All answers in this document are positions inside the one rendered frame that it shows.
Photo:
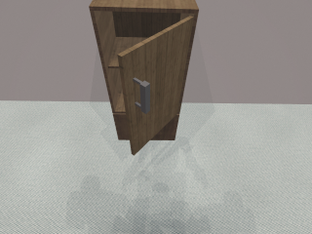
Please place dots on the cupboard door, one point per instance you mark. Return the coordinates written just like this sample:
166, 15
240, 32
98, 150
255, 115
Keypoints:
159, 60

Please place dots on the handle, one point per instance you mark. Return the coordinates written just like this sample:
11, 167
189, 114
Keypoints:
144, 89

